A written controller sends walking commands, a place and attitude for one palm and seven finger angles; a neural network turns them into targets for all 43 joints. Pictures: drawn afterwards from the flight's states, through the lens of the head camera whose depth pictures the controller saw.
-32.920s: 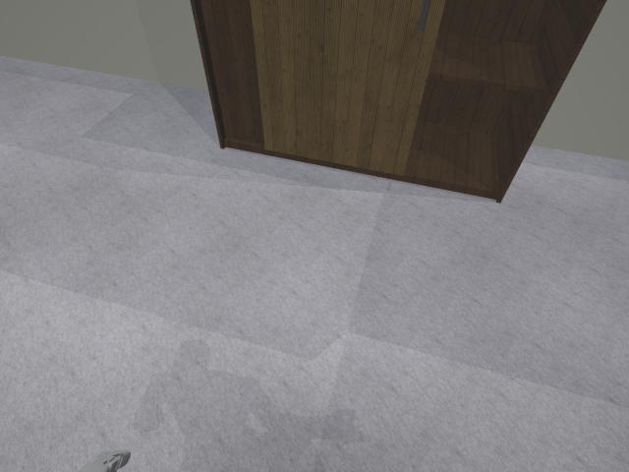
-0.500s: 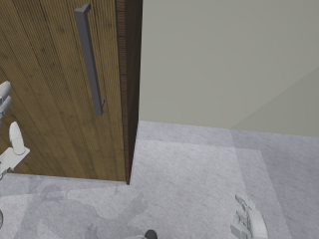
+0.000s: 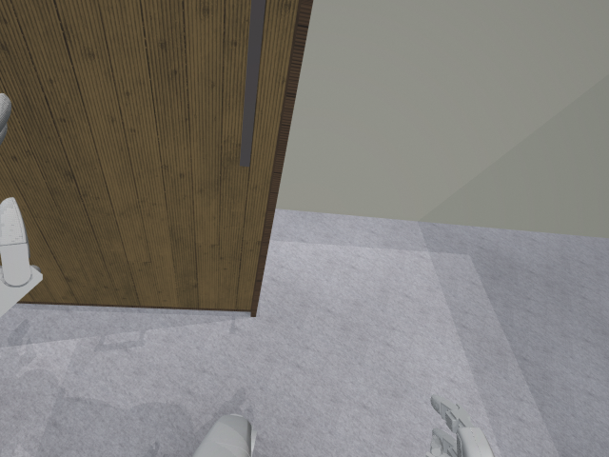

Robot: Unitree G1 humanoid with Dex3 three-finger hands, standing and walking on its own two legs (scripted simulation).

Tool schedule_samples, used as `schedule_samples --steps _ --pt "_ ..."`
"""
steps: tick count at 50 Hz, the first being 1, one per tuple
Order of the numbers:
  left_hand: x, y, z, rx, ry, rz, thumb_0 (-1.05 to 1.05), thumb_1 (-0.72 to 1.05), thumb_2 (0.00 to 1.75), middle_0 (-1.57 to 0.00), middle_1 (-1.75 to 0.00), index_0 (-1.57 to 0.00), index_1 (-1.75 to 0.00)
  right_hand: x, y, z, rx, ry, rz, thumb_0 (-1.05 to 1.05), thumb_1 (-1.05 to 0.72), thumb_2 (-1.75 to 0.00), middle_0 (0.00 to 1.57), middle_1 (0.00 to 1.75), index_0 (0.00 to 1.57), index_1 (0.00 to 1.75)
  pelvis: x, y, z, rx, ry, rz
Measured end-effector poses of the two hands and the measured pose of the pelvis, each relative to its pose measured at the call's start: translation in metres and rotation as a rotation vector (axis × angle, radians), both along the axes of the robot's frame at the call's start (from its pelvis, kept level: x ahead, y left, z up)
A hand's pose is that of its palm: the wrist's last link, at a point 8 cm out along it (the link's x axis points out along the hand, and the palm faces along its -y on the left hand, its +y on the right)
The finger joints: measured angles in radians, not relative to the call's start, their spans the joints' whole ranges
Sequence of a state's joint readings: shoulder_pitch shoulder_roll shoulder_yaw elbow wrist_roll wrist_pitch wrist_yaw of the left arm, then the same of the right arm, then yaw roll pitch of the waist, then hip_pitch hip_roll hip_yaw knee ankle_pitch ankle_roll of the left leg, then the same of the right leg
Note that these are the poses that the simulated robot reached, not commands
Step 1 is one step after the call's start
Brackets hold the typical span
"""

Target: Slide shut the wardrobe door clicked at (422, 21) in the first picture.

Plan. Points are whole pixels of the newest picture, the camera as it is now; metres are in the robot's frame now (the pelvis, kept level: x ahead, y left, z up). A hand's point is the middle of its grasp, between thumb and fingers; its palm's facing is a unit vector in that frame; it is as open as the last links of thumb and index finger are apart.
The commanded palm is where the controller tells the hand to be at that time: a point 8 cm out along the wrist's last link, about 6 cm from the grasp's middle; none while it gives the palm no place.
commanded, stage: stop stepping back and stand still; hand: left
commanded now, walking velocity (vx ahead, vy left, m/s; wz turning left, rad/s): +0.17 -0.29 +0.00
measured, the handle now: (251, 79) +0.64 +0.21 +0.16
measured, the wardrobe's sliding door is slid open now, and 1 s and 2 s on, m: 0.00 0.00 0.00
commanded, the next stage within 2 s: let the arm hang, fingers relaxed in 1.44 s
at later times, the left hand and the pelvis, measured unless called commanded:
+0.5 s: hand out of the picture +0.02 +0.36 +0.21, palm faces +0.63 -0.72 -0.31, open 7.4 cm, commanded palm -0.03 +0.38 +0.21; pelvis -0.15 +0.06 +0.02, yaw +5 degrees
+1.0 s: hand out of the picture +0.00 +0.36 +0.20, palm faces +0.59 -0.70 -0.40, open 7.4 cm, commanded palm -0.07 +0.39 +0.21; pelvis -0.17 +0.07 +0.02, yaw +7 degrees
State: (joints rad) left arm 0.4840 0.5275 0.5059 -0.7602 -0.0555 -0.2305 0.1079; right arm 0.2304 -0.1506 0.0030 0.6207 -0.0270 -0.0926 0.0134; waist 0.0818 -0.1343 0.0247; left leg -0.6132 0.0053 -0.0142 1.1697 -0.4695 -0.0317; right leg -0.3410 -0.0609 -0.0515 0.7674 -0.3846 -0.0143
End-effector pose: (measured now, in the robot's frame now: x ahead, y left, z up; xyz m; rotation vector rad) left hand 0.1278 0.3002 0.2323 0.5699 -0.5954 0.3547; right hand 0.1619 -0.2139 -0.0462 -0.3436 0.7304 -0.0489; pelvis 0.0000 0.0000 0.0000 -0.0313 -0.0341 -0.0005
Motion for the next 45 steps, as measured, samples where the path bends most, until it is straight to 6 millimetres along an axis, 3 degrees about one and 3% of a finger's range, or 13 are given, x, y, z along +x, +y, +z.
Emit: schedule_samples --steps 3,6,9,13,15,18,22,25,30,33,37,41,45 --pt "-0.004 0.031 -0.006 -0.035 -0.109 0.038 0.0 0.88 0.89 -0.21 -0.3 -0.21 -0.31 -0.03 0.01 -0.026 -0.01 0.004 -0.038 0.01 -0.9 -0.9 0.2 0.3 0.2 0.3 -0.026 0.023 -0.021 -0.047 -0.017 0.048" --pt "-0.009 0.054 -0.016 -0.087 -0.055 0.08 0.0 0.88 0.9 -0.21 -0.3 -0.21 -0.3 -0.068 0.027 -0.035 0.048 0.041 -0.097 0.01 -0.9 -0.9 0.2 0.3 0.2 0.3 -0.056 0.028 -0.019 -0.032 -0.055 0.031" --pt "-0.032 0.047 -0.018 -0.144 0.054 0.061 0.01 0.89 0.9 -0.2 -0.3 -0.2 -0.3 -0.106 0.045 -0.026 0.115 0.097 -0.108 0.02 -0.91 -0.9 0.2 0.3 0.2 0.3 -0.078 0.028 0.001 -0.042 -0.057 0.024" --pt "-0.085 0.021 -0.008 -0.1 0.169 0.011 0.01 0.89 0.9 -0.2 -0.3 -0.2 -0.3 -0.14 0.054 -0.014 0.146 0.127 -0.085 0.02 -0.9 -0.9 0.2 0.3 0.2 0.3 -0.097 0.026 0.018 -0.019 0.002 0.047" --pt "-0.11 0.019 -0.002 -0.046 0.173 0.018 0.01 0.89 0.89 -0.21 -0.3 -0.21 -0.3 -0.148 0.05 -0.018 0.121 0.131 -0.072 0.02 -0.9 -0.9 0.2 0.3 0.21 0.3 -0.112 0.029 0.014 0.011 0.026 0.029" --pt "-0.134 0.038 0.008 -0.038 0.142 0.1 0.01 0.88 0.89 -0.21 -0.3 -0.21 -0.31 -0.157 0.043 -0.013 0.062 0.145 -0.067 0.02 -0.9 -0.9 0.2 0.3 0.21 0.3 -0.127 0.036 0.023 0.015 0.019 0.052" --pt "-0.149 0.077 0.001 -0.155 0.141 0.253 0.0 0.88 0.89 -0.21 -0.3 -0.21 -0.31 -0.16 0.035 0.002 0.002 0.085 -0.075 0.02 -0.9 -0.9 0.2 0.3 0.2 0.3 -0.138 0.049 0.033 0.042 0.022 0.07" --pt "-0.153 0.089 -0.012 -0.214 0.132 0.271 0.01 0.89 0.9 -0.2 -0.3 -0.21 -0.3 -0.154 0.032 0.007 -0.041 -0.021 -0.067 0.02 -0.9 -0.9 0.2 0.3 0.2 0.3 -0.147 0.064 0.023 0.028 0.009 0.089" --pt "-0.155 0.08 -0.024 -0.167 0.192 0.194 0.01 0.89 0.9 -0.2 -0.3 -0.2 -0.3 -0.155 0.045 0.009 0.025 -0.08 -0.081 0.01 -0.91 -0.9 0.2 0.3 0.2 0.29 -0.168 0.064 0.017 0.041 -0.034 0.089" --pt "-0.164 0.067 -0.015 -0.109 0.23 0.171 0.01 0.89 0.9 -0.2 -0.3 -0.2 -0.3 -0.161 0.057 0.007 0.083 -0.067 -0.054 0.01 -0.91 -0.9 0.2 0.3 0.2 0.29 -0.171 0.059 0.022 0.019 -0.031 0.096" --pt "-0.185 0.058 -0.008 -0.023 0.227 0.201 0.01 0.89 0.89 -0.21 -0.3 -0.21 -0.3 -0.163 0.064 -0.013 0.113 -0.014 0.002 0.01 -0.9 -0.9 0.2 0.3 0.2 0.3 -0.177 0.05 0.013 0.039 -0.01 0.11" --pt "-0.196 0.069 -0.008 -0.08 0.232 0.27 0.01 0.88 0.89 -0.21 -0.3 -0.21 -0.3 -0.172 0.065 -0.02 0.098 0.065 0.02 0.01 -0.9 -0.9 0.2 0.3 0.2 0.3 -0.176 0.054 0.021 0.042 -0.005 0.113" --pt "-0.192 0.083 -0.017 -0.153 0.252 0.319 0.01 0.88 0.89 -0.21 -0.3 -0.21 -0.3 -0.176 0.065 -0.014 0.063 0.082 0.013 0.02 -0.9 -0.9 0.2 0.3 0.2 0.3 -0.171 0.062 0.029 0.054 0.007 0.12"
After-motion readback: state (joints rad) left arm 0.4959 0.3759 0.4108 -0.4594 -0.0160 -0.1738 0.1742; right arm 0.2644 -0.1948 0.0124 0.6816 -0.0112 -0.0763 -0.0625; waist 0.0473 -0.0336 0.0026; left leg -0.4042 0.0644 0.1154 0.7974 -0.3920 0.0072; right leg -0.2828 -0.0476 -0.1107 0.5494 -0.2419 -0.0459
